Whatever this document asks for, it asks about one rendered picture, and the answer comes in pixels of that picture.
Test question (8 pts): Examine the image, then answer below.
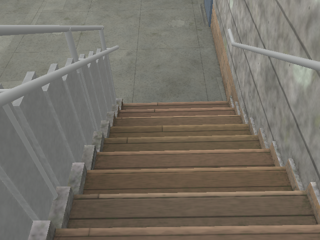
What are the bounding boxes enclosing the stairs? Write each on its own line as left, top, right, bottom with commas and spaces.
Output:
53, 101, 320, 240

